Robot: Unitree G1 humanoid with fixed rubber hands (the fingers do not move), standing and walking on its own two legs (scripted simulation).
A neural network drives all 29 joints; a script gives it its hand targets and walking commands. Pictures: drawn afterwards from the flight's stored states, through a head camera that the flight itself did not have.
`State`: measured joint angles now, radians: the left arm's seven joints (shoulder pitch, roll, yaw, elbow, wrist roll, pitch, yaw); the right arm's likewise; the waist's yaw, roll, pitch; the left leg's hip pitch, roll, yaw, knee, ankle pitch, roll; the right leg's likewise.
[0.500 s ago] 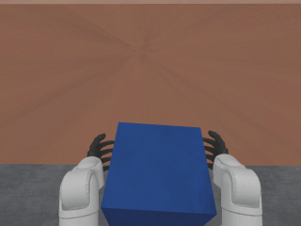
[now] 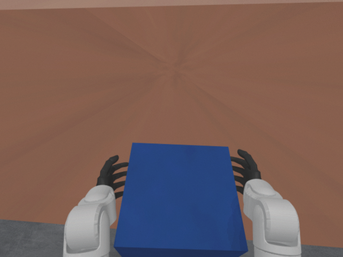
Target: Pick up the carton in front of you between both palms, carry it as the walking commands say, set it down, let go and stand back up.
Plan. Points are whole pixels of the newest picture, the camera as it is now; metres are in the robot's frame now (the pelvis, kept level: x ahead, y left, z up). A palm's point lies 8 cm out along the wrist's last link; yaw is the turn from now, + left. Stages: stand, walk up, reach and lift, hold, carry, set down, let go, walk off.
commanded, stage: carry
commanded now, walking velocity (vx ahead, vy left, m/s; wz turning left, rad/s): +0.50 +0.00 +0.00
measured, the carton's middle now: (176, 210) +0.25 +0.01 +0.00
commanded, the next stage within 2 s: none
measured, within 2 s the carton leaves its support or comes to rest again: neither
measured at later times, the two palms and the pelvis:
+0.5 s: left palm (125, 63) +0.67 +0.16 +0.15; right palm (218, 58) +0.66 -0.13 +0.16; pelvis +0.30 +0.04 -0.01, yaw -2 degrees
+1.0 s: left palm (138, 26) +0.98 +0.16 +0.16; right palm (207, 24) +1.00 -0.14 +0.15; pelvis +0.61 +0.01 +0.00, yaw -1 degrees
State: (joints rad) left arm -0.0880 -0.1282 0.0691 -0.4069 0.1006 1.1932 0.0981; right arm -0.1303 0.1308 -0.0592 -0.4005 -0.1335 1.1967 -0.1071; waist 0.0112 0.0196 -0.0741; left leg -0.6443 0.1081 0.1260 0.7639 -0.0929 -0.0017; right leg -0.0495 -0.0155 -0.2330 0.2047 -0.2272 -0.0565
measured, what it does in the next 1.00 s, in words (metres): walks ahead: left foot, then right foot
